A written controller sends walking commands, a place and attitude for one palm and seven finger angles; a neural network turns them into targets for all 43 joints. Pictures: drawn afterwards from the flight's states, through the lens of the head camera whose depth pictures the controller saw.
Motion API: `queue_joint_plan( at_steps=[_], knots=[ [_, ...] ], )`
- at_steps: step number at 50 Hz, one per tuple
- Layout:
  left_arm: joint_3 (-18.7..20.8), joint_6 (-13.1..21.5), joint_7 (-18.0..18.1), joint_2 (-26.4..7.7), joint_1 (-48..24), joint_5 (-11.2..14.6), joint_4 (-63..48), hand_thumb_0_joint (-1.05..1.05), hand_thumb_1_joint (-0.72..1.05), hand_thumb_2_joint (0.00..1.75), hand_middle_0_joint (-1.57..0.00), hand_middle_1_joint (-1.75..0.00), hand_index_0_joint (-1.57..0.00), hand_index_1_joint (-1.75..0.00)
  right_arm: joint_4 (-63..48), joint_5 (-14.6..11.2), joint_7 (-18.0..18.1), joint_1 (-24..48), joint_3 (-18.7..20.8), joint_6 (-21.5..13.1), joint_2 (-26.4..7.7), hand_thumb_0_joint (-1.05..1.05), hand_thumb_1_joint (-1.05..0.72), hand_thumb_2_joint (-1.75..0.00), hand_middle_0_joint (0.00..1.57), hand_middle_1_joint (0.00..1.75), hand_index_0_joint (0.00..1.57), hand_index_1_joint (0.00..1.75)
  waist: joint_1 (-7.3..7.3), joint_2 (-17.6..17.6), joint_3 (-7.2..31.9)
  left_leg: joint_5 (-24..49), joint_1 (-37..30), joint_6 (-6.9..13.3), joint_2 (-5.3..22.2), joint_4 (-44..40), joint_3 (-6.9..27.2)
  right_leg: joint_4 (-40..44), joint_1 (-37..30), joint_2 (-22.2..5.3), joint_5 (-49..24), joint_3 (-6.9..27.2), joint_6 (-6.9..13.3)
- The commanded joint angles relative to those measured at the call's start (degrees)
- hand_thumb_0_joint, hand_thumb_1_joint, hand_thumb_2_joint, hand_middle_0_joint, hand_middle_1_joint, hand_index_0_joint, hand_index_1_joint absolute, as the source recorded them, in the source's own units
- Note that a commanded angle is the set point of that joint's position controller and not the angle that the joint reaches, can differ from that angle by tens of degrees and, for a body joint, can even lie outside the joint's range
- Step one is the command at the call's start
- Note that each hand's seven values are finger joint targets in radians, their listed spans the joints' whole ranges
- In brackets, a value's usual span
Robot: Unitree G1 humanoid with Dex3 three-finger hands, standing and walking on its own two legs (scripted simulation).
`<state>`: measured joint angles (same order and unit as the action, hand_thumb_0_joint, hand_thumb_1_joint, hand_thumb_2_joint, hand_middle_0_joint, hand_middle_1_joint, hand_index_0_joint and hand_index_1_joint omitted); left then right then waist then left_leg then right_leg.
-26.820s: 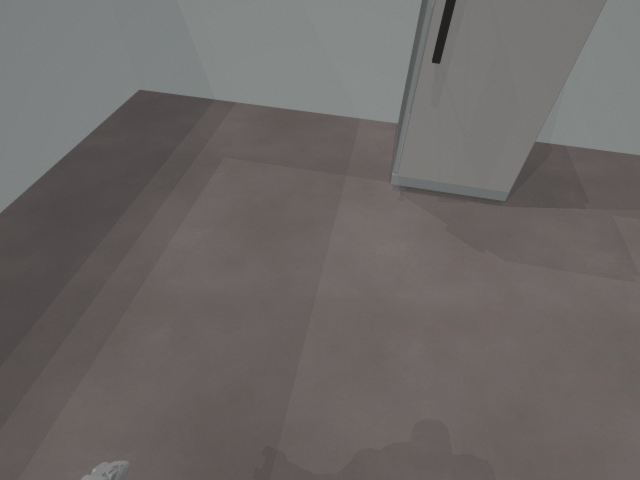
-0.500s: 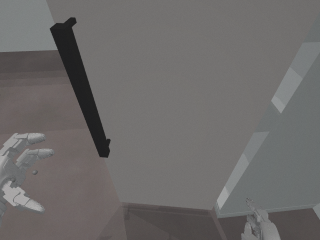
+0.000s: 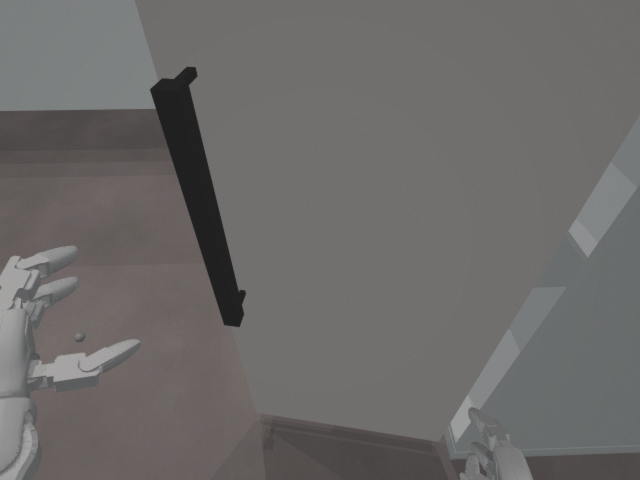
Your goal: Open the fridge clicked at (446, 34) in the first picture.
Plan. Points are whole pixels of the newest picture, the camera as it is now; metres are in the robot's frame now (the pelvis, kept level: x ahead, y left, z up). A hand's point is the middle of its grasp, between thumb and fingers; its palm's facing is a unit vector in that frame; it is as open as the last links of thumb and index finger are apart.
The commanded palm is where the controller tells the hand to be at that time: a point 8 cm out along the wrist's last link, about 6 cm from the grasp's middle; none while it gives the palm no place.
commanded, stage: draw the hand back to the body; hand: left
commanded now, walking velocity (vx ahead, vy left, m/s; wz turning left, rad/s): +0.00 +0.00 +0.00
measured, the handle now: (216, 223) +0.41 +0.21 +0.11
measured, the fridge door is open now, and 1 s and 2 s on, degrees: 79 79 79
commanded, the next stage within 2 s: step back with the hand held close in 0.70 s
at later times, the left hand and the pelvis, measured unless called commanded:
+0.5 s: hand (85, 315) +0.20 +0.26 +0.17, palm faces +0.49 -0.79 -0.38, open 7.7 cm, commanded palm +0.15 +0.29 +0.18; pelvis +0.01 -0.02 +0.01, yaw -1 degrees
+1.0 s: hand (90, 326) +0.19 +0.25 +0.17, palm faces +0.42 -0.81 -0.41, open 7.4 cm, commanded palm +0.13 +0.29 +0.18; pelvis -0.01 -0.01 +0.01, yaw -1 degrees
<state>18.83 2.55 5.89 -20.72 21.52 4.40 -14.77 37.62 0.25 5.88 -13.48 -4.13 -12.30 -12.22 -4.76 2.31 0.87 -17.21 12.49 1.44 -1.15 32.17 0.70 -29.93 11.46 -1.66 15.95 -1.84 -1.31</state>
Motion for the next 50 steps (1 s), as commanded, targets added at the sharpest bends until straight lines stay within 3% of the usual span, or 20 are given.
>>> queue_joint_plan(
  at_steps=[1,2,11,16,18,20,24,27,30,35,37,38,40,41,42,43,44,45,49,50],
  knots=[
    [6.1,3.4,1.2,-10.7,-8.3,-0.3,-13.8,0.00,0.36,0.64,-0.22,-0.62,-0.22,-0.62,-9.0,-0.2,0.2,7.4,3.7,-2.5,-7.5,0.00,-0.90,-0.90,0.20,0.30,0.20,0.30,0.41,2.2,3.8,13.0,-2.5,-1.0,2.2,-9.3,2.0,5.3,-3.3,0.9,-8.3,-0.4,2.3],
    [6.0,3.4,1.2,-10.4,-7.3,-0.4,-13.9,0.00,0.39,0.65,-0.22,-0.60,-0.22,-0.60,-8.9,-0.2,0.1,7.5,3.8,-2.3,-7.4,0.00,-0.90,-0.90,0.20,0.30,0.20,0.30,0.29,3.1,3.6,14.0,-3.2,-1.0,2.2,-9.4,1.8,5.6,-3.3,0.9,-8.9,-0.3,2.3],
    [8.3,4.0,1.0,-11.5,-4.7,-0.3,-17.6,0.00,0.72,0.81,-0.21,-0.41,-0.21,-0.41,-9.1,0.2,-0.5,8.3,4.4,-0.8,-6.9,0.00,-0.90,-0.90,0.20,0.30,0.20,0.30,-0.30,0.4,3.9,20.0,-5.8,-0.8,1.9,-10.1,0.0,7.4,-6.6,0.9,-14.8,-0.5,2.0],
    [9.0,4.5,0.9,-11.6,-4.6,-0.3,-19.9,0.00,0.90,0.90,-0.20,-0.30,-0.20,-0.30,-9.2,0.4,-0.7,8.8,4.4,-0.3,-6.4,0.00,-0.90,-0.90,0.20,0.30,0.20,0.30,-0.50,3.7,3.6,20.7,-6.9,-0.7,1.7,-10.3,-0.9,8.4,-7.4,0.7,-16.4,-0.2,1.9],
    [8.5,4.1,0.6,-10.4,-2.9,0.0,-16.7,0.00,0.90,0.90,-0.20,-0.30,-0.20,-0.30,-9.2,0.3,-0.8,8.7,4.5,0.3,-6.4,0.00,-0.90,-0.90,0.20,0.30,0.20,0.30,-0.28,-0.5,1.7,19.0,-6.2,-0.4,1.8,-10.6,-1.0,8.9,-6.7,1.0,-15.6,-0.5,1.7],
    [8.2,3.9,0.3,-10.0,-2.0,0.1,-15.0,0.00,0.90,0.90,-0.20,-0.30,-0.20,-0.30,-9.0,0.2,-0.6,8.7,4.7,0.9,-6.5,0.00,-0.90,-0.90,0.20,0.30,0.20,0.30,-0.23,-1.1,1.0,18.4,-6.2,-0.2,1.8,-11.0,-1.4,9.5,-6.7,0.9,-15.1,-0.4,1.5],
    [8.6,4.2,0.1,-10.8,-3.8,0.1,-15.5,0.00,0.90,0.90,-0.20,-0.30,-0.20,-0.30,-9.1,0.2,-0.4,9.4,5.0,1.3,-6.7,0.00,-0.90,-0.90,0.20,0.30,0.20,0.30,-0.19,-1.2,0.4,15.3,-6.8,0.2,1.7,-11.5,-1.6,11.1,-5.8,1.1,-12.6,-0.1,1.3],
    [8.7,4.8,0.4,-11.6,-5.9,-0.3,-19.2,0.00,0.90,0.90,-0.20,-0.30,-0.20,-0.30,-9.4,0.5,-0.3,9.7,4.8,1.0,-6.5,0.00,-0.90,-0.90,0.20,0.30,0.20,0.30,-0.42,2.0,4.2,16.6,-8.3,0.2,1.3,-11.3,-1.5,10.4,-7.7,0.8,-13.9,0.2,1.5],
    [8.2,5.0,0.7,-11.3,-5.8,-0.4,-19.3,0.00,0.90,0.90,-0.20,-0.30,-0.20,-0.30,-9.1,0.6,-0.3,10.0,4.6,0.3,-6.2,0.00,-0.90,-0.90,0.20,0.30,0.20,0.30,-0.27,3.9,2.7,14.9,-8.3,0.1,1.2,-11.8,-1.5,11.5,-6.9,0.8,-12.0,0.2,1.5],
    [8.5,5.2,0.7,-11.1,-4.8,-0.3,-16.8,0.00,0.90,0.90,-0.20,-0.30,-0.20,-0.30,-8.6,0.6,-0.1,10.0,4.8,0.1,-6.3,0.00,-0.90,-0.90,0.20,0.30,0.20,0.30,-0.17,-1.1,0.6,13.6,-7.7,0.4,1.3,-12.2,-1.6,12.4,-6.1,1.0,-10.6,0.1,1.3],
    [8.3,5.3,0.5,-10.6,-4.8,-0.3,-15.6,0.00,0.90,0.90,-0.20,-0.30,-0.20,-0.30,-8.4,0.5,-0.1,10.1,4.9,0.4,-6.1,0.00,-0.90,-0.90,0.20,0.30,0.20,0.30,-0.18,-0.8,-0.7,12.2,-7.2,0.3,1.4,-12.6,-1.7,12.7,-5.5,1.1,-8.8,0.2,1.3],
    [7.8,5.3,0.4,-10.2,-5.7,-0.3,-16.1,0.00,0.90,0.90,-0.20,-0.30,-0.20,-0.30,-8.4,0.4,-0.2,10.2,4.8,0.4,-6.2,0.00,-0.90,-0.90,0.20,0.30,0.20,0.30,-0.07,1.3,-1.0,11.6,-7.4,0.2,1.3,-12.7,-1.7,12.9,-5.2,1.0,-8.1,0.3,1.4],
    [7.6,5.3,0.3,-9.9,-5.2,-0.2,-14.7,0.00,0.90,0.90,-0.20,-0.30,-0.20,-0.30,-8.2,0.4,-0.2,10.2,4.8,0.3,-6.3,0.00,-0.90,-0.90,0.20,0.30,0.20,0.30,-0.05,0.9,-1.9,10.4,-7.2,0.2,1.5,-13.3,-1.5,13.3,-4.9,1.1,-6.7,0.2,1.3],
    [3.6,5.6,-0.1,-7.1,-7.1,-0.4,-17.5,0.00,0.90,0.90,-0.20,-0.30,-0.20,-0.30,-8.9,0.5,-0.4,10.7,4.6,0.1,-6.1,0.00,-0.90,-0.90,0.20,0.30,0.20,0.30,0.26,0.9,-1.4,9.6,-7.6,0.3,1.4,-13.4,-1.3,13.2,-4.8,1.0,-5.9,0.2,1.2],
    [11.5,8.3,1.1,-15.9,-14.5,-1.4,-22.1,0.00,0.90,0.90,-0.20,-0.30,-0.20,-0.30,-11.5,-0.3,-0.8,11.1,4.6,1.5,-7.9,0.00,-0.90,-0.90,0.20,0.30,0.20,0.30,2.46,-0.8,-4.5,5.2,-2.6,1.2,1.8,-10.6,-0.4,17.3,1.0,-1.3,-4.8,5.6,1.1],
    [8.3,8.6,0.9,-11.0,-7.1,-1.4,-16.6,0.00,0.90,0.90,-0.20,-0.30,-0.20,-0.30,-10.3,0.1,-0.7,10.7,4.9,2.5,-7.4,0.00,-0.90,-0.90,0.20,0.30,0.20,0.30,2.80,-4.0,-4.3,4.8,-2.6,1.3,1.4,-8.6,0.3,18.3,2.6,-2.7,-2.8,6.0,1.4],
    [8.9,8.7,1.0,-12.0,-5.5,-1.7,-17.8,0.00,0.90,0.90,-0.20,-0.30,-0.20,-0.30,-10.8,0.3,-0.8,11.3,5.1,3.0,-7.4,0.00,-0.90,-0.90,0.20,0.30,0.20,0.30,2.20,-4.9,-3.6,6.5,-3.5,1.4,1.2,-7.8,0.3,18.6,3.2,-3.2,-4.9,6.5,1.6],
    [8.1,8.7,1.0,-10.5,-1.9,-1.9,-16.9,0.00,0.90,0.90,-0.20,-0.30,-0.20,-0.30,-10.7,0.4,-0.9,10.0,5.2,3.6,-7.2,0.00,-0.90,-0.90,0.20,0.30,0.20,0.30,2.63,-5.7,-1.8,8.3,-3.5,1.1,1.5,-7.2,0.4,17.4,2.8,-3.8,-6.9,5.9,1.8],
    [10.5,9.9,1.6,-12.1,4.5,-1.8,-22.0,0.00,0.90,0.90,-0.20,-0.30,-0.20,-0.30,-12.4,0.5,-0.9,8.9,6.1,5.6,-7.7,0.00,-0.90,-0.90,0.20,0.30,0.20,0.30,2.92,0.5,5.7,16.5,-4.0,0.6,2.8,-8.2,0.3,11.5,-0.6,-3.5,-16.6,3.5,1.4],
    [11.0,10.2,1.8,-12.3,5.6,-1.6,-22.8,0.00,0.90,0.90,-0.20,-0.30,-0.20,-0.30,-13.0,0.4,-0.9,8.5,6.2,6.0,-7.6,0.00,-0.90,-0.90,0.20,0.30,0.20,0.30,3.01,0.5,7.0,19.2,-2.9,0.5,3.3,-8.6,1.0,9.8,-2.1,-2.9,-18.0,2.8,1.1]
  ],
)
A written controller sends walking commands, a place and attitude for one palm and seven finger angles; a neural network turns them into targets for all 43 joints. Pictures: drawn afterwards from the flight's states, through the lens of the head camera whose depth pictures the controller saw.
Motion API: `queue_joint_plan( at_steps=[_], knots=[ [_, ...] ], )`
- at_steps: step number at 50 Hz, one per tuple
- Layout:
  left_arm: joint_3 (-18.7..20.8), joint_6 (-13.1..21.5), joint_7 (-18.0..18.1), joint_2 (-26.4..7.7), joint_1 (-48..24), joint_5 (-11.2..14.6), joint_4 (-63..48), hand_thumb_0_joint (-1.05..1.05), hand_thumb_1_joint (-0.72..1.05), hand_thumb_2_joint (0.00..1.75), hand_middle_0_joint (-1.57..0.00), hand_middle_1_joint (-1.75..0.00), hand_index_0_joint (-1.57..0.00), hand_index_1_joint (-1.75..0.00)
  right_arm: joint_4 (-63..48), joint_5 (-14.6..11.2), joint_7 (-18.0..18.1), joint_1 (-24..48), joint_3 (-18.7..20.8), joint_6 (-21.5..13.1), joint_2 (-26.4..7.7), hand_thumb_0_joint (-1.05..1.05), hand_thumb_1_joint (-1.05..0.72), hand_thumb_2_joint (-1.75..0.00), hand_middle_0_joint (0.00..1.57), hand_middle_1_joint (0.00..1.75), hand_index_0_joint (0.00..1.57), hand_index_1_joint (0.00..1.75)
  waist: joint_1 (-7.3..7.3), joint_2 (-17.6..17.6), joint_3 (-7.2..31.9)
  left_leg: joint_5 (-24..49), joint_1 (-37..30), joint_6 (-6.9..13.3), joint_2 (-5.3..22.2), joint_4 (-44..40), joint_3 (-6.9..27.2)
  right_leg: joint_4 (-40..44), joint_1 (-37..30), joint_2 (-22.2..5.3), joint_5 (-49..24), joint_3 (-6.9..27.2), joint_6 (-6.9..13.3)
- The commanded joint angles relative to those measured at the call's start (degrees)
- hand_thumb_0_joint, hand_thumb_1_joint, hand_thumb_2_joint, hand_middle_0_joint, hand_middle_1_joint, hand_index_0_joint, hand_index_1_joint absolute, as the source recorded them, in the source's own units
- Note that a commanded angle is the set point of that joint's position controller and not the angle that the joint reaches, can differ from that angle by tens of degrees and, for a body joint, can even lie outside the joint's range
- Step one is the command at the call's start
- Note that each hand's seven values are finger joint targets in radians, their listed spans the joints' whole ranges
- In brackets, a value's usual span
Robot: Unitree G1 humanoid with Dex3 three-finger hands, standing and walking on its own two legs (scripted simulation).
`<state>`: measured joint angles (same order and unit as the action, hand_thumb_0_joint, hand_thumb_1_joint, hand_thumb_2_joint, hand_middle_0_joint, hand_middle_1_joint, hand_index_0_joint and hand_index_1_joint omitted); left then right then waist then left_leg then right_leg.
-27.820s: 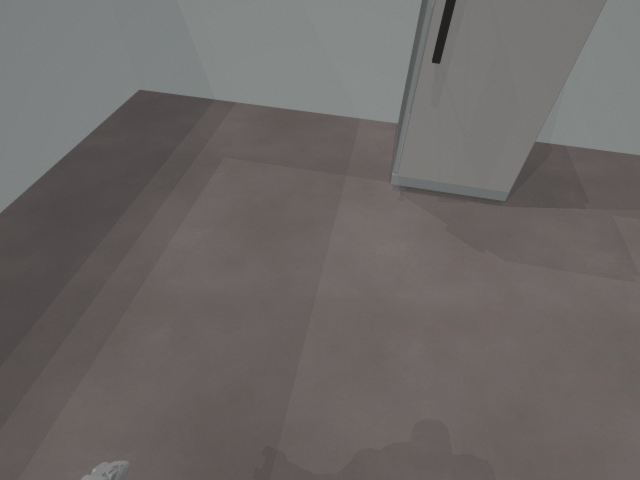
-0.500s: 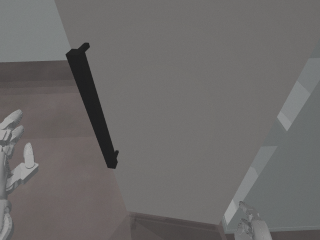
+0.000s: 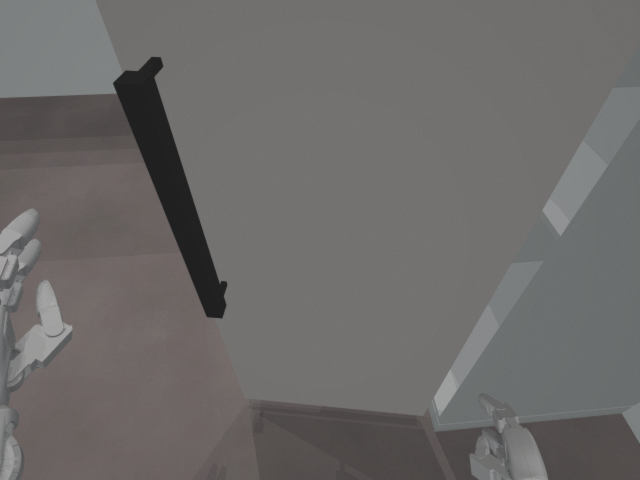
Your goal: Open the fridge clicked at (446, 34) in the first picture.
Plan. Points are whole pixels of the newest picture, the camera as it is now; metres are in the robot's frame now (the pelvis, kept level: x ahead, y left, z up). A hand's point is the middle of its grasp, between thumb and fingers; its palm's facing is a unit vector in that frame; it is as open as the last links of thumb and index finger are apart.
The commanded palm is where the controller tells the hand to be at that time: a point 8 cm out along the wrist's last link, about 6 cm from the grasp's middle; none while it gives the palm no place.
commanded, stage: step back with the hand held close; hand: left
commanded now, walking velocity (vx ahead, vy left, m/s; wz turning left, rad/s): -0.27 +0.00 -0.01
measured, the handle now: (192, 216) +0.42 +0.23 +0.10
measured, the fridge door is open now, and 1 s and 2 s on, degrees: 79 79 79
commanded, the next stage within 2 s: stop stepping back and stand still in 1.02 s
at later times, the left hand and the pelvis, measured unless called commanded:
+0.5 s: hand out of the picture +0.13 +0.29 +0.16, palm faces +0.48 -0.77 -0.43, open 7.4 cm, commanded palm +0.07 +0.32 +0.17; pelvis -0.07 +0.02 -0.02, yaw +1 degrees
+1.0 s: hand out of the picture +0.04 +0.29 +0.16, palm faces +0.46 -0.76 -0.46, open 7.4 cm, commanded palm -0.03 +0.32 +0.17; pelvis -0.16 +0.02 -0.02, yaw +3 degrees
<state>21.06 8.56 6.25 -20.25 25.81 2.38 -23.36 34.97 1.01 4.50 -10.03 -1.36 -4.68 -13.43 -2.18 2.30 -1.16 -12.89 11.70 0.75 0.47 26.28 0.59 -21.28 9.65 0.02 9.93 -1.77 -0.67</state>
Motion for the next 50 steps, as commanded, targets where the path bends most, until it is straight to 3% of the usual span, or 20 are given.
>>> queue_joint_plan(
  at_steps=[1,7,12,16,20,24,29,31,33,34,36,37,39,42,44,45,46,47,49,50],
  knots=[
    [9.3,4.4,1.6,-13.2,2.0,0.5,-15.4,0.00,0.90,0.90,-0.20,-0.30,-0.20,-0.30,-10.9,-0.5,0.5,4.8,3.7,-1.3,-6.4,0.00,-0.90,-0.90,0.20,0.30,0.20,0.30,0.39,1.0,10.7,16.9,-1.8,1.3,2.1,-2.7,1.3,-0.4,-1.4,-4.2,-13.3,2.5,0.3],
    [11.0,5.5,2.2,-14.0,3.8,0.5,-18.5,0.00,0.90,0.90,-0.20,-0.30,-0.20,-0.30,-12.7,-0.9,0.9,4.3,4.4,-0.9,-6.7,0.00,-0.90,-0.90,0.20,0.30,0.20,0.30,0.41,2.5,11.5,17.4,3.9,1.9,4.4,-4.5,3.7,-6.7,-3.8,-2.0,-14.8,1.9,-0.6],
    [10.6,6.1,2.3,-12.1,2.3,-0.6,-16.6,0.00,0.90,0.90,-0.20,-0.30,-0.20,-0.30,-13.0,-1.0,0.9,4.2,4.7,-2.1,-7.8,0.00,-0.90,-0.90,0.20,0.30,0.20,0.30,0.40,6.3,7.4,-4.0,19.8,4.5,7.8,-10.2,7.5,-15.1,-9.7,0.0,-7.5,2.0,-0.9],
    [10.9,6.8,2.4,-11.8,0.2,-1.6,-14.8,0.00,0.90,0.90,-0.20,-0.30,-0.20,-0.30,-12.6,-1.2,0.8,3.2,4.9,-2.9,-7.9,0.00,-0.90,-0.90,0.20,0.30,0.20,0.30,0.99,3.2,4.3,-19.1,28.9,5.8,7.7,-9.4,8.1,-16.4,-10.9,-0.8,-5.9,4.1,-0.7],
    [10.5,8.0,2.3,-12.4,-2.7,-2.1,-17.2,0.00,0.90,0.90,-0.20,-0.30,-0.20,-0.30,-12.3,-0.9,0.5,2.4,4.9,-3.7,-7.6,0.00,-0.90,-0.90,0.20,0.30,0.20,0.30,1.88,-2.9,2.7,-23.3,24.6,4.4,3.6,-2.1,6.6,-7.5,-0.1,-4.0,6.3,9.3,1.1],
    [11.6,9.4,3.1,-14.3,-4.8,-1.9,-21.3,0.00,0.90,0.90,-0.20,-0.30,-0.20,-0.30,-11.5,-0.4,0.4,2.3,4.6,-4.7,-7.3,0.00,-0.90,-0.90,0.20,0.30,0.20,0.30,2.04,0.5,3.6,-20.6,18.6,3.4,2.8,-0.4,6.5,-4.8,7.3,-4.7,13.3,9.7,2.0],
    [13.9,10.8,3.4,-13.7,-1.3,-2.8,-19.5,0.00,0.90,0.90,-0.20,-0.30,-0.20,-0.30,-11.4,-0.6,0.6,2.0,4.7,-6.7,-7.6,0.00,-0.90,-0.90,0.20,0.30,0.20,0.30,0.92,11.5,7.6,-29.3,31.7,6.6,10.4,-13.0,14.5,-23.6,-9.6,2.5,2.3,2.5,-0.9],
    [13.7,11.0,3.0,-12.9,-0.6,-2.9,-18.1,0.00,0.90,0.90,-0.20,-0.30,-0.20,-0.30,-11.4,-0.7,0.3,1.8,5.2,-6.8,-7.6,0.00,-0.90,-0.90,0.20,0.30,0.20,0.30,0.95,10.4,6.7,-29.8,34.9,7.4,12.5,-12.5,14.6,-25.8,-11.8,3.2,1.6,2.7,-0.8],
    [14.1,11.2,2.4,-12.9,-0.3,-3.1,-16.7,0.00,0.90,0.90,-0.20,-0.30,-0.20,-0.30,-11.4,-0.7,0.0,1.9,5.4,-6.8,-7.7,0.00,-0.90,-0.90,0.20,0.30,0.20,0.30,1.11,7.9,3.2,-30.6,38.3,7.4,11.3,-8.9,12.6,-22.4,-11.5,2.9,2.3,4.8,-0.3],
    [14.1,11.2,2.3,-13.6,0.2,-2.5,-16.4,0.00,0.90,0.90,-0.20,-0.30,-0.20,-0.30,-11.1,-0.8,-0.2,0.7,5.5,-6.9,-7.0,0.00,-0.90,-0.90,0.20,0.30,0.20,0.30,1.53,2.4,3.3,-21.7,31.0,5.4,7.9,-3.1,9.8,-15.4,-5.4,0.3,-2.3,7.9,1.4],
    [12.2,11.1,2.0,-14.1,0.1,-1.0,-16.2,0.00,0.90,0.90,-0.20,-0.30,-0.20,-0.30,-10.2,-0.7,-0.7,1.9,5.1,-6.6,-5.4,0.00,-0.90,-0.90,0.20,0.30,0.20,0.30,2.26,-8.3,2.1,-13.6,15.7,0.5,1.7,10.8,2.7,-1.0,14.5,-8.9,4.2,20.0,5.5],
    [11.1,11.1,2.5,-14.4,-0.6,-0.6,-16.9,0.00,0.90,0.90,-0.20,-0.30,-0.20,-0.30,-8.8,-1.0,-1.0,0.9,5.0,-6.3,-4.7,0.00,-0.90,-0.90,0.20,0.30,0.20,0.30,2.30,-11.7,5.1,-8.0,8.3,-1.4,-0.5,20.4,-0.3,3.3,18.6,-15.1,0.5,23.7,8.1],
    [11.4,10.1,3.1,-15.5,-1.9,-0.6,-19.4,0.00,0.90,0.90,-0.20,-0.30,-0.20,-0.30,-8.0,-0.3,-1.1,2.2,5.3,-5.5,-4.4,0.00,-0.90,-0.90,0.20,0.30,0.20,0.30,1.37,-12.6,8.9,-10.4,9.1,-1.8,-1.1,31.0,0.8,3.5,15.6,-18.8,-11.7,25.0,11.2],
    [12.5,8.7,3.3,-15.9,0.2,-0.8,-19.4,0.00,0.90,0.90,-0.20,-0.30,-0.20,-0.30,-8.7,-0.4,-0.8,2.6,4.1,-4.3,-3.5,0.00,-0.90,-0.90,0.20,0.30,0.20,0.30,1.73,-12.9,7.8,-9.5,8.1,-1.2,0.7,17.5,0.4,-2.8,11.3,-15.0,-24.0,16.5,7.7],
    [12.5,8.6,3.4,-16.1,-0.6,-0.5,-20.8,0.00,0.90,0.90,-0.20,-0.30,-0.20,-0.30,-8.4,-0.8,0.4,3.7,4.1,-4.1,-4.6,0.00,-0.90,-0.90,0.20,0.30,0.20,0.30,2.61,-2.4,8.0,7.1,3.0,-1.3,0.4,-3.2,-1.8,-12.9,9.0,-8.1,-27.8,9.6,3.2],
    [13.4,9.1,3.5,-16.2,0.5,-0.5,-21.8,0.00,0.90,0.90,-0.20,-0.30,-0.20,-0.30,-9.3,-1.0,0.7,3.8,4.8,-4.3,-6.4,0.00,-0.90,-0.90,0.20,0.30,0.20,0.30,1.68,9.5,10.3,23.7,3.4,1.1,9.4,-8.0,7.6,-22.4,7.8,-1.2,-17.8,5.7,-0.1],
    [13.7,9.7,3.5,-16.3,-0.3,-0.6,-24.7,0.00,0.90,0.90,-0.20,-0.30,-0.20,-0.30,-9.9,-0.3,0.3,2.8,5.5,-5.0,-5.7,0.00,-0.90,-0.90,0.20,0.30,0.20,0.30,1.36,16.4,13.7,42.7,0.3,4.2,17.1,-5.0,12.8,-31.5,11.4,1.6,7.2,4.4,-0.7],
    [14.1,10.4,3.3,-15.8,0.7,0.0,-23.5,0.00,0.90,0.90,-0.20,-0.30,-0.20,-0.30,-8.8,-0.5,-0.4,1.1,5.8,-6.0,-4.5,0.00,-0.90,-0.90,0.20,0.30,0.20,0.30,1.34,13.7,14.4,46.9,-4.2,6.3,18.4,-3.7,8.9,-38.6,16.1,2.7,17.4,5.9,0.1],
    [14.7,10.0,2.9,-15.2,4.7,1.3,-22.8,0.00,0.90,0.90,-0.20,-0.30,-0.20,-0.30,-9.1,0.2,-1.0,1.0,6.6,-6.9,-5.8,0.00,-0.90,-0.90,0.20,0.30,0.20,0.30,1.20,11.0,15.0,40.1,-1.0,8.0,20.1,-3.6,11.8,-43.5,16.8,2.7,20.4,6.5,-0.5],
    [14.1,9.5,3.0,-14.1,5.3,1.3,-23.3,0.00,0.90,0.90,-0.20,-0.30,-0.20,-0.30,-8.2,0.0,-1.4,0.3,6.7,-6.9,-5.5,0.00,-0.90,-0.90,0.20,0.30,0.20,0.30,1.70,8.3,13.6,41.1,-3.2,8.6,19.6,-3.0,10.2,-40.8,18.1,2.3,18.9,5.9,-0.6]
  ],
)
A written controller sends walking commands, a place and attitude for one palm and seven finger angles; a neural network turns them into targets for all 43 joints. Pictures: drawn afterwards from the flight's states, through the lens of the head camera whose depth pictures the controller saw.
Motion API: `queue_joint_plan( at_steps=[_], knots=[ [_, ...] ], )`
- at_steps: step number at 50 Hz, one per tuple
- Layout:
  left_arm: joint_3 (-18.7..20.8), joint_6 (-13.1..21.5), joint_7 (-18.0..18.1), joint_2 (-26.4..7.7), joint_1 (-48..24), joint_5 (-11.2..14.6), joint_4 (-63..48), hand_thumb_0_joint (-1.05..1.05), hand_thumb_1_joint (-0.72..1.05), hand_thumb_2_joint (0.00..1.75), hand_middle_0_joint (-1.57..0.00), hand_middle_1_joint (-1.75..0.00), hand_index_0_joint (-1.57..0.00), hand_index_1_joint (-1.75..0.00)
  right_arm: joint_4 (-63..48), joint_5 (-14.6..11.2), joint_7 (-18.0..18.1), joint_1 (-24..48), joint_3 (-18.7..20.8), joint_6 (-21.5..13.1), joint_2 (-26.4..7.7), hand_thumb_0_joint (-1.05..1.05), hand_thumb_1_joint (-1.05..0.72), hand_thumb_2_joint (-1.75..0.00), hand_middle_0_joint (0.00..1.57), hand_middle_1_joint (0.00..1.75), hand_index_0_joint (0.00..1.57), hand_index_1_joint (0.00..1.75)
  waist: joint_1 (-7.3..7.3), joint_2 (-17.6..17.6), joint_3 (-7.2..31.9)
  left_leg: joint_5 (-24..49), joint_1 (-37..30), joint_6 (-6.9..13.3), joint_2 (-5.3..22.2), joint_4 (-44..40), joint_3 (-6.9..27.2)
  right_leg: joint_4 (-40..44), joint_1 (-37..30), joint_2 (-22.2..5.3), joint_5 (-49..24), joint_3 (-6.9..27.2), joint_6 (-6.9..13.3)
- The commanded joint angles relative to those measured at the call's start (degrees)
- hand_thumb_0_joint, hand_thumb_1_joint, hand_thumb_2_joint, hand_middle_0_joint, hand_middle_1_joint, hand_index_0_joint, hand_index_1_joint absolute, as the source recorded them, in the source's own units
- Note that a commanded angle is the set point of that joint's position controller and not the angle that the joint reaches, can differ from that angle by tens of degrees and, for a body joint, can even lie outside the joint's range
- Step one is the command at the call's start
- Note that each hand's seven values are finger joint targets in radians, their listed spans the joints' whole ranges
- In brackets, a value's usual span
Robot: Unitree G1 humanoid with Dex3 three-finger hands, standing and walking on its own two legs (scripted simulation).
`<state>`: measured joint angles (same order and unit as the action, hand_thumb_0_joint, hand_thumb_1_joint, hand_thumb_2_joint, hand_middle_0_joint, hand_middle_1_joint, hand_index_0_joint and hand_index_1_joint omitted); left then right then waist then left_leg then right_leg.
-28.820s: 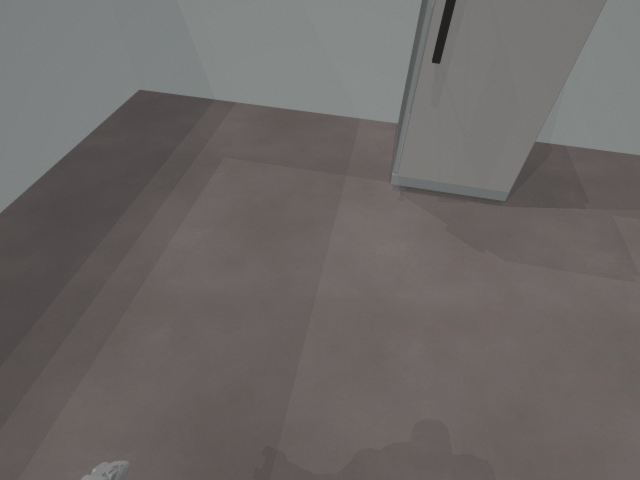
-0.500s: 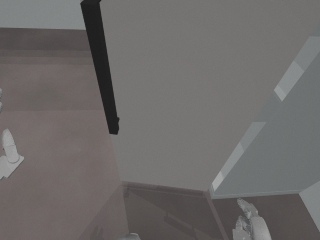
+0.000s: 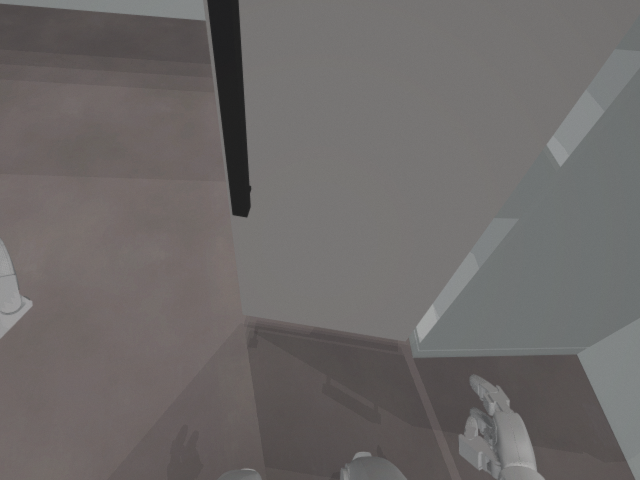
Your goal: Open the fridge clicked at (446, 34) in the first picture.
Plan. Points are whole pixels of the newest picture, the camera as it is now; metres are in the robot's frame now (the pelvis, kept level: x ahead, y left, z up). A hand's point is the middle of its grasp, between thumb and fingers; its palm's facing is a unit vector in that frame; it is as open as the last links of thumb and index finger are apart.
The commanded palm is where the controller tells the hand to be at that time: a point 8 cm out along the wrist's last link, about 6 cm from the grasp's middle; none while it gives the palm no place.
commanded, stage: step back with the hand held close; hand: left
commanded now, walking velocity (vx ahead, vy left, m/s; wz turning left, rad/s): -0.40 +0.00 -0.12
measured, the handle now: (237, 107) +0.59 +0.18 +0.11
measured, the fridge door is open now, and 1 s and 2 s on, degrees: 79 79 79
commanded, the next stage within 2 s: stop stepping back and stand still in 0.02 s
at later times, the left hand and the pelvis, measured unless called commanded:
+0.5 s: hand out of the picture +0.10 +0.24 +0.18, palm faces +0.43 -0.81 -0.40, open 7.4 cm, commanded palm +0.04 +0.28 +0.19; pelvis -0.11 -0.02 +0.00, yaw -3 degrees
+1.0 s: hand out of the picture +0.10 +0.26 +0.07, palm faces +0.29 -0.82 -0.49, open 7.4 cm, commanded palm none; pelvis -0.12 -0.01 -0.01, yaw -1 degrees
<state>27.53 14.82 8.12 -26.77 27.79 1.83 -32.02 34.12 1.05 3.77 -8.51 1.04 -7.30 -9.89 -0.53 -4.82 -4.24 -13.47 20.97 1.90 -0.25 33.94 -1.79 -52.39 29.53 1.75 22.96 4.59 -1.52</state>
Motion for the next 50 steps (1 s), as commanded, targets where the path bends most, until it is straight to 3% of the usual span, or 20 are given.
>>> queue_joint_plan(
  at_steps=[1,7,10,11,13,14,17,23,25,27,29,33,35,36,40,45,46,47,48,50],
  knots=[
    [5.4,2.7,1.1,-5.8,2.0,1.5,-15.6,0.00,0.90,0.90,-0.20,-0.30,-0.20,-0.30,-6.8,-0.5,-1.1,-1.0,4.3,-4.3,-9.1,0.00,-0.90,-0.90,0.20,0.30,0.20,0.30,0.34,14.8,15.2,41.0,-13.6,7.0,19.1,-10.7,10.4,-7.1,-1.4,0.5,4.1,-1.9,0.0],
    [2.8,-1.1,1.6,-5.0,0.7,1.5,-10.4,0.00,0.90,0.90,-0.20,-0.30,-0.20,-0.30,-6.9,-0.6,-1.0,1.7,2.9,-4.1,-9.3,0.00,-0.90,-0.90,0.20,0.30,0.20,0.30,0.55,18.1,11.1,-0.6,-2.2,5.3,17.6,-20.3,9.6,9.9,-13.2,0.3,4.7,-6.0,0.1],
    [4.1,-2.1,1.6,-6.7,2.9,1.4,-8.9,0.00,0.90,0.90,-0.20,-0.30,-0.20,-0.30,-8.7,-1.2,-0.4,1.9,2.3,-3.1,-9.2,0.00,-0.90,-0.90,0.20,0.30,0.20,0.30,-0.35,17.9,11.5,-21.6,3.6,0.9,9.3,-19.4,3.8,27.6,-24.3,1.3,1.4,-11.3,2.2],
    [4.7,-2.1,1.5,-8.3,2.4,1.1,-9.5,0.00,0.90,0.90,-0.20,-0.30,-0.20,-0.30,-9.1,-1.2,-0.4,2.0,2.2,-2.5,-8.7,0.00,-0.90,-0.90,0.20,0.30,0.20,0.30,-0.30,11.6,10.8,-20.2,3.1,-1.2,4.9,-11.2,-0.6,34.9,-22.2,-2.5,3.1,-7.1,3.9],
    [7.1,-1.5,1.6,-13.1,1.4,1.3,-10.4,0.00,0.90,0.90,-0.20,-0.30,-0.20,-0.30,-8.6,-0.8,-0.3,2.6,1.3,-1.3,-8.0,0.00,-0.90,-0.90,0.20,0.30,0.20,0.30,-1.88,-11.0,6.7,-10.7,7.8,-3.2,-1.3,23.7,0.7,47.9,-7.7,-23.6,10.0,20.4,12.3],
    [9.3,-0.9,2.6,-14.7,-0.5,1.2,-10.6,0.00,0.90,0.90,-0.20,-0.30,-0.20,-0.30,-8.1,0.1,-0.3,2.4,0.7,-1.9,-9.0,0.00,-0.90,-0.90,0.20,0.30,0.20,0.30,-0.91,-4.6,6.9,-9.3,12.7,-3.2,-0.1,28.4,2.8,44.5,-9.7,-25.6,-7.7,17.5,13.3],
    [4.1,-1.5,2.5,-7.8,0.4,1.0,-5.8,0.00,0.90,0.90,-0.20,-0.30,-0.20,-0.30,-6.2,-1.3,0.5,-0.1,0.9,-2.5,-8.1,0.00,-0.90,-0.90,0.20,0.30,0.20,0.30,1.24,-3.6,10.1,-3.6,10.9,-2.7,2.6,21.9,2.9,35.0,-18.0,-18.0,-17.9,6.4,9.7],
    [0.5,-0.4,3.3,-5.9,-5.9,-0.4,-3.3,0.00,0.90,0.90,-0.20,-0.30,-0.20,-0.30,-4.7,-0.6,1.9,-1.9,2.2,-4.5,-9.5,0.00,-0.90,-0.90,0.20,0.30,0.20,0.30,1.28,2.5,6.5,-8.5,-9.3,0.6,1.0,-8.6,-2.3,31.4,-9.4,-12.8,7.8,3.9,6.8],
    [1.2,0.4,3.3,-6.6,-5.1,-0.3,-6.2,0.00,0.90,0.90,-0.20,-0.30,-0.20,-0.30,-5.9,-0.8,2.2,-2.2,2.5,-5.2,-11.5,0.00,-0.90,-0.90,0.20,0.30,0.20,0.30,1.14,14.9,7.2,-5.5,-12.4,4.5,8.7,-14.5,9.3,17.7,-7.8,-5.1,-1.1,-1.7,3.5],
    [3.6,1.2,3.2,-8.9,-4.5,-0.5,-7.4,0.00,0.90,0.90,-0.20,-0.30,-0.20,-0.30,-5.9,-1.1,1.5,-1.9,2.2,-5.2,-10.8,0.00,-0.90,-0.90,0.20,0.30,0.20,0.30,0.85,17.4,7.9,3.5,-13.2,7.2,15.4,-16.2,18.4,9.3,-3.6,-1.3,3.2,-7.9,0.7],
    [5.1,0.9,3.0,-10.1,-4.4,-1.0,-8.1,0.00,0.90,0.90,-0.20,-0.30,-0.20,-0.30,-4.9,0.0,1.4,-1.5,2.0,-5.4,-10.4,0.00,-0.90,-0.90,0.20,0.30,0.20,0.30,1.11,19.0,4.2,-7.3,-3.1,7.9,15.3,-19.9,18.4,8.2,-8.9,-2.1,5.6,-7.4,1.2],
    [4.1,0.7,2.7,-7.8,-0.3,-1.3,-4.8,0.00,0.90,0.90,-0.20,-0.30,-0.20,-0.30,-5.4,-0.5,0.5,-0.7,1.7,-5.3,-10.4,0.00,-0.90,-0.90,0.20,0.30,0.20,0.30,0.30,11.3,3.6,-15.2,9.6,2.8,8.1,-8.5,5.0,26.0,-24.7,-3.2,-2.4,-5.2,2.9],
    [5.1,0.4,2.2,-9.0,1.3,-0.7,-2.2,0.00,0.90,0.90,-0.20,-0.30,-0.20,-0.30,-6.0,-0.6,-0.2,-0.8,2.4,-4.3,-9.2,0.00,-0.90,-0.90,0.20,0.30,0.20,0.30,-0.11,-7.8,4.0,-15.6,15.0,-0.9,-0.2,16.3,-1.9,39.9,-20.7,-19.0,12.1,23.6,10.9],
    [4.7,0.8,1.7,-8.0,0.5,0.0,-1.9,0.00,0.90,0.90,-0.20,-0.30,-0.20,-0.30,-5.5,-0.8,-0.5,-1.8,3.2,-3.9,-9.7,0.00,-0.90,-0.90,0.20,0.30,0.20,0.30,-0.20,-7.5,3.1,-14.2,14.9,-1.6,0.2,26.3,0.7,42.9,-17.8,-21.9,11.9,25.9,12.5],
    [4.6,2.0,1.4,-7.3,-0.8,-0.2,0.9,0.00,0.90,0.90,-0.20,-0.30,-0.20,-0.30,-4.5,-0.6,-0.6,-1.9,0.9,-3.3,-7.7,0.00,-0.90,-0.90,0.20,0.30,0.20,0.30,0.97,-1.6,4.4,-7.9,10.1,-1.9,3.8,19.3,1.8,34.9,-18.4,-17.7,-17.1,9.9,11.4],
    [0.9,1.5,2.1,-5.4,-6.6,-0.3,-1.5,0.00,0.90,0.90,-0.20,-0.30,-0.20,-0.30,-4.5,0.1,0.9,-0.5,0.7,-4.6,-7.9,0.00,-0.90,-0.90,0.20,0.30,0.20,0.30,0.31,1.0,6.3,0.9,-10.2,-0.7,1.1,-6.1,-3.0,32.0,-12.6,-11.6,-8.3,2.3,6.3],
    [-19.7,-9.7,-6.0,4.1,-6.0,-5.1,39.7,0.00,0.90,0.90,-0.20,-0.30,-0.20,-0.30,8.4,0.1,-5.3,-3.2,3.3,-3.4,-17.9,0.00,-0.90,-0.90,0.20,0.30,0.20,0.30,5.18,9.7,3.8,23.2,-9.3,0.9,7.2,-0.4,5.2,14.9,-3.9,-12.5,-25.2,-5.7,4.0],
    [-19.5,-14.0,-7.3,6.1,-1.1,-3.4,40.4,0.00,0.90,0.90,-0.20,-0.30,-0.20,-0.30,4.7,-0.6,-4.7,-4.4,3.2,0.9,-16.5,0.00,-0.90,-0.90,0.20,0.30,0.20,0.30,2.27,17.9,8.8,31.9,-8.5,5.1,14.3,-4.2,14.0,5.7,-4.4,-5.8,-9.9,-6.2,1.1],
    [-20.6,-15.6,-7.2,9.2,-1.6,-3.3,39.2,0.00,0.90,0.90,-0.20,-0.30,-0.20,-0.30,2.8,-0.2,-4.0,-4.0,2.9,2.8,-15.6,0.00,-0.90,-0.90,0.20,0.30,0.20,0.30,2.62,20.2,7.1,36.9,-5.4,9.9,19.2,-9.4,18.0,-3.8,-2.5,-2.7,11.1,-6.4,0.0],
    [-22.2,-15.5,-7.1,9.5,-6.5,-3.2,42.2,0.00,0.90,0.90,-0.20,-0.30,-0.20,-0.30,2.1,1.4,-3.3,-3.5,1.8,3.6,-14.4,0.00,-0.90,-0.90,0.20,0.30,0.20,0.30,2.71,8.4,9.4,33.7,-3.3,11.9,19.7,-9.8,21.0,-9.3,-2.0,-2.5,13.5,-1.7,0.0]
  ],
)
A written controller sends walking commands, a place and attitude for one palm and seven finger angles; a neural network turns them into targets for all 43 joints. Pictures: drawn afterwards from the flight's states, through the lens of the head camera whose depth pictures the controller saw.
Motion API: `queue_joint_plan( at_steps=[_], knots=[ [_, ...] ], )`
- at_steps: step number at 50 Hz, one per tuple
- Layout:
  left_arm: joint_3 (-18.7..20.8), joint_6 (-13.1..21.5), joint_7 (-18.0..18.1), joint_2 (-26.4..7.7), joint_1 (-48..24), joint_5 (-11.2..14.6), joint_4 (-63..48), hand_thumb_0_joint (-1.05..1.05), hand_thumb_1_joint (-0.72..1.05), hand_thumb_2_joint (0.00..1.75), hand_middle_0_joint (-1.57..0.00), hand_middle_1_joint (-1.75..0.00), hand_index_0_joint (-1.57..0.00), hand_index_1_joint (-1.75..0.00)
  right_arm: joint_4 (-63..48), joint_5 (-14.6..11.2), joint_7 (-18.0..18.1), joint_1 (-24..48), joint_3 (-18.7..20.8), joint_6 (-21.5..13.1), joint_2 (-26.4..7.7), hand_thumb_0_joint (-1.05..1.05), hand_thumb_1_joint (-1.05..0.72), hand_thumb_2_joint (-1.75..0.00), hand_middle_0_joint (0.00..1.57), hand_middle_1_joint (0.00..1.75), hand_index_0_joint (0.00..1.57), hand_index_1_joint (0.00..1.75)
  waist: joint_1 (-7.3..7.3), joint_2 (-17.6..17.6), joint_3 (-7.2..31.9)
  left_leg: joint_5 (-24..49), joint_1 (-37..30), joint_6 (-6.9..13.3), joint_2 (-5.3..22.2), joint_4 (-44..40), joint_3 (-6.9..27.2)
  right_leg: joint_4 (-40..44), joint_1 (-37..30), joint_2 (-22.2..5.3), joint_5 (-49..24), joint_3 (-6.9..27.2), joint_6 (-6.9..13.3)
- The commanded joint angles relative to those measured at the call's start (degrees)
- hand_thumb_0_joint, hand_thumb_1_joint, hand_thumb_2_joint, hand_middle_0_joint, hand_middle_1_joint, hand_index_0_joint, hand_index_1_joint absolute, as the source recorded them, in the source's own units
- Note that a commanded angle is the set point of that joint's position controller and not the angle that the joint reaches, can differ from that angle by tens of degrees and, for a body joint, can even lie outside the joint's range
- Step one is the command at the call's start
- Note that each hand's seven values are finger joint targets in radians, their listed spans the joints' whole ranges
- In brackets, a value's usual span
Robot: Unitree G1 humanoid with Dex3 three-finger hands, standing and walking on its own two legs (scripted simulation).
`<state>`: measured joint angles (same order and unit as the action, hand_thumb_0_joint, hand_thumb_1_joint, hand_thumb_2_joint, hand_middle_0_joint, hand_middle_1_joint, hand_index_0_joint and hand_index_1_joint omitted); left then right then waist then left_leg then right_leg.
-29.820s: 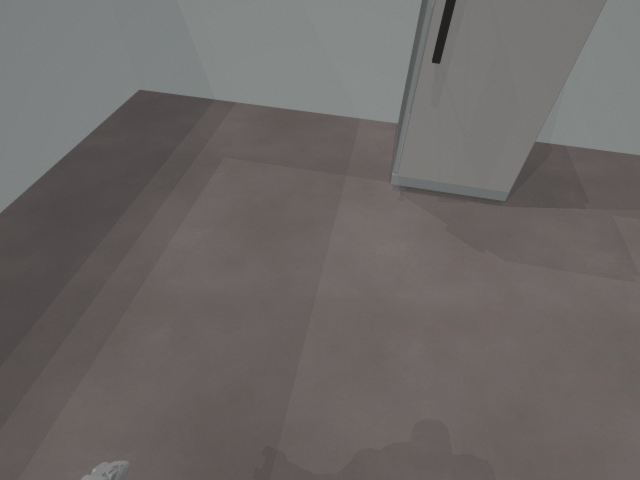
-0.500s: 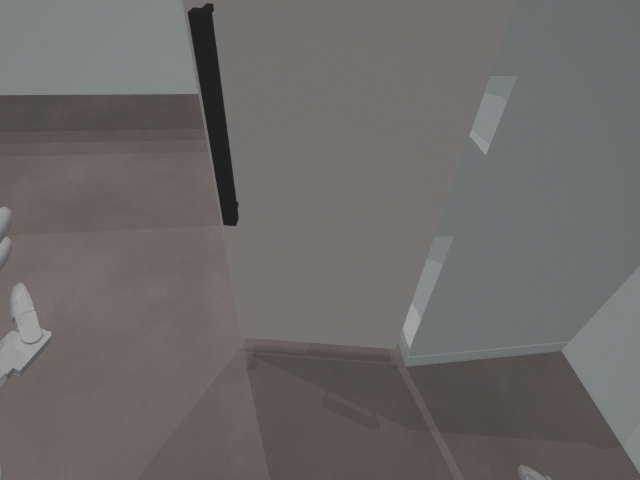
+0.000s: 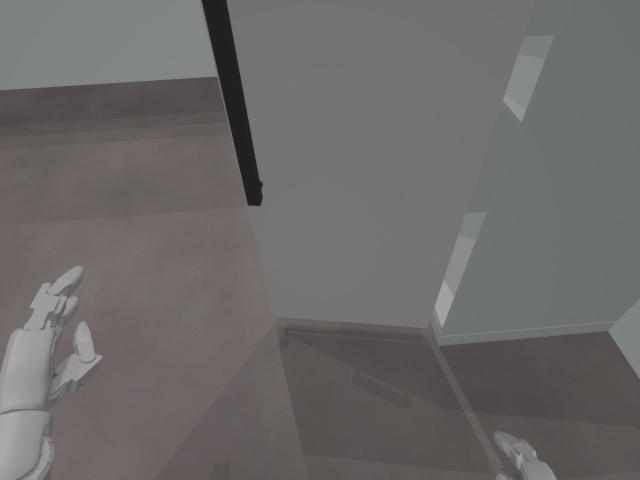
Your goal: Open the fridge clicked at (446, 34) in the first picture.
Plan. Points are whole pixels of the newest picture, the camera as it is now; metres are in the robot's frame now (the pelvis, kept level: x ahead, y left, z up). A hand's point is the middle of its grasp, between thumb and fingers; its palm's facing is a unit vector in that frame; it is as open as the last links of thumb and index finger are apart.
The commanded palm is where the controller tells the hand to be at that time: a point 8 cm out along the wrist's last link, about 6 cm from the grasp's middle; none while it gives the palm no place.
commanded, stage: let the arm hang, fingers relaxed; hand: left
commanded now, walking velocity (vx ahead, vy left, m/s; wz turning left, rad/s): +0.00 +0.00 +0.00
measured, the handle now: (241, 109) +0.71 +0.20 +0.12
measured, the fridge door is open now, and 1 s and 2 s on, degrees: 79 79 79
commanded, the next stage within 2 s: look to check the result in 1.02 s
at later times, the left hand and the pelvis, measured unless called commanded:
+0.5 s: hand out of the picture -0.01 +0.22 -0.15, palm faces +0.04 -0.96 -0.26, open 7.3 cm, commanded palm none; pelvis -0.03 +0.00 +0.02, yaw +2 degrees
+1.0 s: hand out of the picture +0.06 +0.24 -0.14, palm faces +0.01 -0.96 -0.28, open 7.4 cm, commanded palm none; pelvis -0.01 +0.02 +0.03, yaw +1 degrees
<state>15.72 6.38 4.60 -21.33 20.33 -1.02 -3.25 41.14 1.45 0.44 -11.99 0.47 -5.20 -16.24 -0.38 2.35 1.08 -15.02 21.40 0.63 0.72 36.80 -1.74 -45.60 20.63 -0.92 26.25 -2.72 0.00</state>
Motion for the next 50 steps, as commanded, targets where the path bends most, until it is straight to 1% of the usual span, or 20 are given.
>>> queue_joint_plan(
  at_steps=[1,3,4,5,6,7,8,9,12,13,14,16,17,18,19,22,27,34,42,50],
  knots=[
    [-10.5,-6.7,-3.9,3.1,-1.3,-0.2,16.3,0.00,0.90,0.90,-0.20,-0.30,-0.20,-0.30,-4.8,1.8,0.3,0.2,2.3,1.4,-8.5,0.00,-0.90,-0.90,0.20,0.30,0.20,0.30,2.35,-1.4,4.6,40.0,-6.3,13.5,17.9,-11.4,21.2,-13.5,6.7,0.0,9.4,5.6,-1.1],
    [-10.7,-6.5,-3.9,1.1,-2.5,0.0,24.1,0.00,0.90,0.90,-0.20,-0.30,-0.20,-0.30,-3.3,1.7,0.5,2.6,2.6,2.3,-9.6,0.00,-0.90,-0.90,0.20,0.30,0.20,0.30,0.35,-4.3,6.9,40.4,-7.8,11.3,15.5,-8.3,15.9,-1.5,-0.1,-0.2,2.9,4.8,-0.5],
    [-10.9,-6.2,-4.0,-0.3,-1.0,-0.2,28.3,0.00,0.90,0.90,-0.20,-0.30,-0.20,-0.30,-3.1,1.2,0.6,4.9,2.3,2.9,-9.9,0.00,-0.90,-0.90,0.20,0.30,0.20,0.30,-1.63,-5.3,8.5,33.2,-6.6,8.0,12.2,-5.5,12.0,8.5,-6.4,-0.2,-7.0,3.9,-0.3],
    [-10.5,-5.9,-3.9,-2.9,0.1,-0.5,31.7,0.00,0.90,0.90,-0.20,-0.30,-0.20,-0.30,-3.0,0.1,0.6,6.4,2.2,3.7,-7.7,0.00,-0.90,-0.90,0.20,0.30,0.20,0.30,-2.63,-11.8,8.4,15.6,-0.8,3.7,5.5,-0.3,7.0,18.4,-12.3,-3.9,-18.3,10.1,0.3],
    [-10.5,-5.7,-3.9,-5.5,-1.0,-1.0,34.5,0.00,0.90,0.90,-0.20,-0.30,-0.20,-0.30,-2.7,-0.6,0.3,5.9,1.9,4.6,-3.8,0.00,-0.90,-0.90,0.20,0.30,0.20,0.30,-1.11,-17.9,5.7,-4.7,4.4,0.0,-1.2,3.8,2.9,25.9,-10.2,-13.2,-20.2,23.9,3.1],
    [-11.4,-5.9,-4.1,-5.7,-3.6,-1.0,37.0,0.00,0.90,0.90,-0.20,-0.30,-0.20,-0.30,-1.1,-0.3,0.0,4.7,1.7,5.5,-2.7,0.00,-0.90,-0.90,0.20,0.30,0.20,0.30,-0.16,-15.1,2.0,-14.4,3.2,-0.5,-2.0,8.1,2.6,29.7,-4.4,-17.7,-15.3,27.9,7.3],
    [-11.9,-6.0,-4.2,-5.2,-6.3,-1.0,39.1,0.00,0.90,0.90,-0.20,-0.30,-0.20,-0.30,0.9,-0.2,-0.2,3.6,1.9,6.2,-3.2,0.00,-0.90,-0.90,0.20,0.30,0.20,0.30,0.83,-7.9,0.3,-14.3,0.1,-0.2,-1.6,11.3,2.5,31.2,-0.3,-16.6,-6.5,25.5,9.6],
    [-11.8,-6.2,-3.8,-4.4,-8.6,-1.1,40.6,0.00,0.90,0.90,-0.20,-0.30,-0.20,-0.30,2.3,0.1,0.0,3.1,2.3,6.6,-3.8,0.00,-0.90,-0.90,0.20,0.30,0.20,0.30,1.50,-10.1,-0.5,-11.7,0.4,0.1,-1.5,12.9,2.7,30.9,-0.8,-13.4,-8.3,24.3,9.0],
    [-10.8,-5.2,-3.2,-1.1,-9.0,-0.9,46.2,0.00,0.90,0.90,-0.20,-0.30,-0.20,-0.30,6.1,0.0,0.7,0.9,2.7,6.1,-3.0,0.00,-0.90,-0.90,0.20,0.30,0.20,0.30,2.17,-3.2,-0.7,-8.2,-2.2,0.5,0.2,5.4,3.3,25.9,-6.3,-12.2,-28.2,19.3,10.9],
    [-10.7,-5.1,-3.0,-0.8,-8.9,-0.8,47.8,0.00,0.90,0.90,-0.20,-0.30,-0.20,-0.30,7.3,0.0,0.8,-1.1,2.5,5.9,-1.8,0.00,-0.90,-0.90,0.20,0.30,0.20,0.30,2.59,-1.6,1.4,-4.2,-5.7,0.5,0.5,-2.8,3.0,23.2,-8.6,-11.4,-31.5,16.6,9.8],
    [-11.1,-5.1,-3.0,-1.2,-9.0,-0.3,49.4,0.00,0.90,0.90,-0.20,-0.30,-0.20,-0.30,8.5,-0.3,0.6,-1.8,2.5,5.5,-2.4,0.00,-0.90,-0.90,0.20,0.30,0.20,0.30,2.47,-0.3,2.1,6.1,-10.2,0.8,1.5,-8.8,4.2,20.7,-7.9,-9.1,-31.1,13.6,7.3],
    [-12.0,-5.4,-3.1,1.7,-6.2,0.4,52.4,0.00,0.90,0.90,-0.20,-0.30,-0.20,-0.30,10.0,0.1,1.3,-0.2,2.2,4.5,-4.1,0.00,-0.90,-0.90,0.20,0.30,0.20,0.30,-0.17,5.3,5.6,19.8,-13.3,3.8,8.1,-12.3,11.0,18.6,-9.2,-3.1,-25.1,7.9,3.0],
    [-12.6,-5.8,-3.0,2.6,-6.1,0.3,53.8,0.00,0.90,0.90,-0.20,-0.30,-0.20,-0.30,10.4,0.2,1.6,1.1,2.0,4.9,-4.3,0.00,-0.90,-0.90,0.20,0.30,0.20,0.30,-0.56,3.0,4.4,15.2,-10.4,4.2,8.8,-13.1,9.9,21.3,-11.2,-2.4,-20.2,7.3,2.4],
    [-12.8,-5.9,-3.2,2.0,-6.6,0.1,55.2,0.00,0.90,0.90,-0.20,-0.30,-0.20,-0.30,11.3,0.1,1.8,1.6,1.9,5.0,-4.1,0.00,-0.90,-0.90,0.20,0.30,0.20,0.30,-0.52,2.7,3.8,11.6,-9.2,3.3,7.0,-13.0,8.7,23.1,-12.3,-2.9,-21.5,7.8,2.3],
    [-12.6,-6.0,-3.3,0.8,-7.9,0.1,56.5,0.00,0.90,0.90,-0.20,-0.30,-0.20,-0.30,12.0,-0.1,1.7,1.5,1.9,5.0,-3.9,0.00,-0.90,-0.90,0.20,0.30,0.20,0.30,-0.14,4.5,3.3,9.8,-8.6,2.6,6.0,-13.7,8.3,23.1,-13.1,-3.6,-22.3,8.4,2.7],
    [-12.9,-6.2,-3.8,-0.5,-9.5,0.2,59.3,0.00,0.90,0.90,-0.20,-0.30,-0.20,-0.30,14.1,0.0,1.4,1.5,1.9,5.3,-5.3,0.00,-0.90,-0.90,0.20,0.30,0.20,0.30,-0.13,2.1,-1.2,-2.5,-5.3,2.5,6.1,-19.1,9.1,26.4,-12.4,-3.0,-12.8,8.1,2.9],
    [-12.7,-5.9,-4.0,-2.8,-11.1,0.0,62.3,0.00,0.90,0.90,-0.20,-0.30,-0.20,-0.30,16.3,0.1,1.1,0.4,2.6,5.1,-7.8,0.00,-0.90,-0.90,0.20,0.30,0.20,0.30,0.31,-2.2,-3.7,-8.1,-5.3,2.7,5.2,-21.1,9.1,29.4,-10.2,-3.6,-6.8,9.1,3.1],
    [-12.9,-5.4,-4.0,-3.4,-11.9,0.0,64.3,0.00,0.90,0.90,-0.20,-0.30,-0.20,-0.30,17.9,0.0,1.0,1.9,2.5,4.4,-8.6,0.00,-0.90,-0.90,0.20,0.30,0.20,0.30,0.14,-2.4,-3.0,-3.5,-7.4,2.8,5.7,-21.8,9.2,28.3,-10.4,-4.0,-12.5,8.4,3.0],
    [-13.2,-5.1,-3.9,-4.1,-13.6,0.3,65.2,0.00,0.90,0.90,-0.20,-0.30,-0.20,-0.30,19.3,-0.2,1.2,3.7,1.8,3.7,-9.3,0.00,-0.90,-0.90,0.20,0.30,0.20,0.30,0.23,-1.3,-0.1,11.1,-12.2,2.3,6.4,-21.0,8.5,26.6,-12.6,-5.1,-22.0,7.4,2.5],
    [-13.4,-5.1,-3.8,-4.5,-14.7,0.2,65.5,0.00,0.90,0.90,-0.20,-0.30,-0.20,-0.30,19.9,-0.3,1.1,5.1,1.5,3.8,-9.7,0.00,-0.90,-0.90,0.20,0.30,0.20,0.30,0.44,-1.2,0.0,11.6,-13.4,1.9,6.2,-21.7,8.2,27.5,-13.3,-5.3,-21.7,7.5,2.4]
  ],
)
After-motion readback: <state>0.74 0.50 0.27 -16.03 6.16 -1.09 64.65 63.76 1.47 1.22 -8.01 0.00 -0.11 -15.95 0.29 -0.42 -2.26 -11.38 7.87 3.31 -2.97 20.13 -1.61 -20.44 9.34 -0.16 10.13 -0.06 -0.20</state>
